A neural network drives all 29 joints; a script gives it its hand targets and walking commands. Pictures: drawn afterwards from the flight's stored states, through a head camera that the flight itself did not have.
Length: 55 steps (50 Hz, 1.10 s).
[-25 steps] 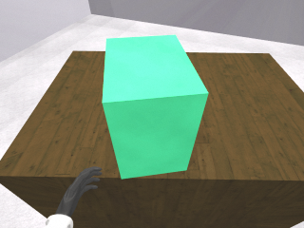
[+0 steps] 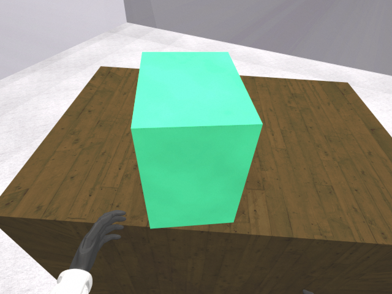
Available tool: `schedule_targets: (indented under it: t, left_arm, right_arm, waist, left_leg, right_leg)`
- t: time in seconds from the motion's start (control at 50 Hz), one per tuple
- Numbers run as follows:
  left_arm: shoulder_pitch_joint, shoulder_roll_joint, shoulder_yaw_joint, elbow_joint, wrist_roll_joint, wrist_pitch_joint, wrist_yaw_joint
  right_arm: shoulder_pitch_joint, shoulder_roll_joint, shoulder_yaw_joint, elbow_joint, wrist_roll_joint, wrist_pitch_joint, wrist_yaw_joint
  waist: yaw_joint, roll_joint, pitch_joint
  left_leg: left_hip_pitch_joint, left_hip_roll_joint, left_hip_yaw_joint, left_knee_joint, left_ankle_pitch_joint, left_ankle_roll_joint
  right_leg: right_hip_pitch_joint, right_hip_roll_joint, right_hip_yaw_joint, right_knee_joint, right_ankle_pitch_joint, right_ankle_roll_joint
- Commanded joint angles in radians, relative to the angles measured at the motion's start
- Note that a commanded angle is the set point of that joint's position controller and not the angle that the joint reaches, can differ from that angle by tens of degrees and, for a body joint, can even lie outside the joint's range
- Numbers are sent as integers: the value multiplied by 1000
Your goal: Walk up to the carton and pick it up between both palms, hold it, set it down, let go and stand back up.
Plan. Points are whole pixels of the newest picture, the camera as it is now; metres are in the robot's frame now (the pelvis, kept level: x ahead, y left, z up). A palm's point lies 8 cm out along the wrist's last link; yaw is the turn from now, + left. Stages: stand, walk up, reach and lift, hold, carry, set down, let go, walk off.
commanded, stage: stand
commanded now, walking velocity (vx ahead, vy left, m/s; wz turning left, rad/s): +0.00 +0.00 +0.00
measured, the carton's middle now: (189, 139) +0.43 +0.02 +0.12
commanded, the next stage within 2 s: none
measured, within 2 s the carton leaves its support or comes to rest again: neither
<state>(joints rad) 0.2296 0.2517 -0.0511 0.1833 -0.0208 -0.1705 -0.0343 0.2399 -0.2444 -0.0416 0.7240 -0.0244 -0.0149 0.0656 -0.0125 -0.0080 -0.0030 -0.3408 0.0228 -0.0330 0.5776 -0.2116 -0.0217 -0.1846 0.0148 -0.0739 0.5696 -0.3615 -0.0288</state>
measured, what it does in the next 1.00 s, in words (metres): stands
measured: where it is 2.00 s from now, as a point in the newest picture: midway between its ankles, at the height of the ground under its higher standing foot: outside the picture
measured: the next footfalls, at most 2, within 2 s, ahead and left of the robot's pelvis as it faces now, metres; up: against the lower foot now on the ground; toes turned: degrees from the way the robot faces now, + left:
none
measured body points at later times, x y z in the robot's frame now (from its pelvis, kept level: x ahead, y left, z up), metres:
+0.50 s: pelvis +0.00 +0.00 +0.00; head +0.00 +0.01 +0.45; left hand +0.23 +0.20 +0.02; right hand +0.12 -0.25 -0.11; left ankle +0.06 +0.13 -0.73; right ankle -0.03 -0.10 -0.73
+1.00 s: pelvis +0.00 +0.00 +0.00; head +0.00 +0.01 +0.45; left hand +0.23 +0.20 +0.02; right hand +0.13 -0.24 -0.11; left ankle +0.06 +0.13 -0.73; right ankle -0.03 -0.10 -0.73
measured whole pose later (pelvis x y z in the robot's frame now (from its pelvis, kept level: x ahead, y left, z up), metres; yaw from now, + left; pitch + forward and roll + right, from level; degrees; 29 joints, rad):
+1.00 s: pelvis +0.00 +0.00 +0.00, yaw +4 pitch -2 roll -1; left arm 0.18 0.24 -0.09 0.20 -0.02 -0.18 -0.03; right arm 0.23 -0.22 -0.04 0.74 -0.01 0.00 0.07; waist -0.02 0.00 0.03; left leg -0.35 -0.01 -0.09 0.58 -0.20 -0.02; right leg -0.16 -0.01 -0.14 0.57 -0.37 -0.03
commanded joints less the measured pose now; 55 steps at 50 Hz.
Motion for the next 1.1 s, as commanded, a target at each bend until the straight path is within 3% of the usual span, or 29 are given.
schedule_targets:
  t: [0.0, 0.16, 0.2, 0.26, 0.3, 0.36, 0.38, 0.42, 0.54, 0.56, 0.6, 0.68, 0.72, 0.78, 0.82, 0.94, 0.96, 0.98, 1.06, 1.08]
  left_arm:
    - [49, 171, 111, 120, 26, 131, 44]
    - [51, 175, 111, 124, 23, 129, 47]
    - [56, 175, 110, 124, 26, 129, 48]
    - [57, 183, 109, 122, 25, 130, 49]
    - [59, 180, 107, 126, 23, 130, 51]
    - [51, 170, 103, 125, 20, 132, 51]
    - [57, 171, 103, 129, 18, 132, 52]
    - [54, 170, 104, 132, 23, 133, 50]
    - [46, 179, 105, 133, 23, 131, 54]
    - [44, 172, 99, 134, 24, 131, 55]
    - [47, 178, 101, 136, 24, 129, 57]
    - [51, 168, 103, 141, 21, 134, 56]
    - [45, 176, 105, 140, 23, 132, 56]
    - [48, 172, 104, 141, 25, 133, 56]
    - [45, 180, 105, 141, 23, 133, 56]
    - [45, 181, 98, 145, 24, 132, 60]
    - [38, 183, 103, 147, 22, 133, 61]
    - [36, 180, 101, 147, 25, 133, 60]
    - [34, 179, 103, 148, 21, 133, 60]
    - [40, 179, 103, 156, 24, 134, 60]
  right_arm:
    - [-46, -133, -45, -116, 0, -28, -9]
    - [-40, -134, -43, -103, 1, -26, -6]
    - [-36, -138, -42, -101, 1, -26, -8]
    - [-36, -131, -44, -103, 4, -23, -7]
    - [-41, -129, -41, -101, 2, -23, -7]
    - [-42, -132, -42, -97, 5, -18, -9]
    - [-42, -132, -42, -92, 7, -16, -7]
    - [-43, -137, -45, -93, 7, -17, -6]
    - [-55, -135, -48, -99, 6, -12, -3]
    - [-51, -133, -47, -97, 7, -14, -5]
    - [-58, -130, -44, -102, 7, -18, -4]
    - [-55, -130, -44, -100, 13, -12, -4]
    - [-55, -128, -43, -98, 10, -11, -3]
    - [-57, -128, -49, -109, 10, -12, -6]
    - [-65, -128, -48, -112, 10, -11, -4]
    - [-65, -130, -50, -110, 11, -13, -5]
    - [-64, -131, -49, -106, 13, -13, -6]
    - [-61, -132, -47, -106, 11, -12, -5]
    - [-71, -129, -50, -109, 11, -8, -6]
    - [-65, -129, -49, -106, 12, -9, -6]
  waist:
    - [5, -86, 75]
    - [0, -115, 84]
    - [3, -75, 67]
    - [4, -113, 65]
    - [7, -89, 56]
    - [5, -84, 95]
    - [7, -114, 99]
    - [6, -84, 82]
    - [5, -98, 85]
    - [0, -79, 82]
    - [8, -96, 56]
    - [7, -84, 84]
    - [8, -101, 82]
    - [8, -58, 86]
    - [14, -105, 73]
    - [11, -70, 57]
    - [12, -95, 66]
    - [11, -73, 52]
    - [12, -101, 89]
    - [14, -72, 72]
  left_leg:
    - [25, 52, -85, -60, 40, 52]
    - [21, 46, -91, -56, 62, 48]
    - [17, 50, -99, -61, 80, 51]
    - [21, 45, -102, -58, 72, 51]
    - [21, 48, -103, -55, 103, 54]
    - [4, 48, -118, -74, 74, 48]
    - [3, 47, -119, -73, 77, 52]
    - [13, 42, -117, -74, 75, 52]
    - [12, 32, -113, -63, 49, 51]
    - [13, 33, -120, -68, 59, 55]
    - [18, 37, -117, -61, 101, 56]
    - [0, 33, -122, -66, 75, 57]
    - [5, 32, -118, -57, 96, 57]
    - [-10, 29, -130, -66, 81, 60]
    - [0, 32, -132, -61, 94, 60]
    - [3, 27, -136, -52, 140, 60]
    - [-2, 29, -145, -61, 139, 59]
    - [-2, 26, -146, -61, 124, 60]
    - [-19, 23, -145, -59, 117, 58]
    - [-14, 17, -141, -54, 116, 59]
  right_leg:
    - [-147, -134, 156, -197, -32, 4]
    - [-135, -141, 145, -205, -15, 3]
    - [-114, -140, 136, -182, 8, -3]
    - [-121, -145, 130, -190, -14, -3]
    - [-104, -146, 131, -187, 31, -4]
    - [-120, -139, 119, -184, -26, -3]
    - [-118, -138, 115, -190, -15, -3]
    - [-105, -139, 114, -179, -9, -6]
    - [-128, -153, 121, -202, -82, -7]
    - [-115, -150, 117, -193, -57, -9]
    - [-89, -148, 101, -182, 0, -4]
    - [-101, -150, 101, -198, -53, -10]
    - [-89, -152, 94, -195, -10, -4]
    - [-81, -152, 90, -181, -29, -9]
    - [-74, -155, 86, -186, -6, -5]
    - [-61, -159, 73, -176, 34, -6]
    - [-51, -160, 70, -173, 33, -8]
    - [-44, -161, 70, -174, 17, -10]
    - [-53, -161, 67, -184, 14, -5]
    - [-48, -165, 71, -183, 8, -8]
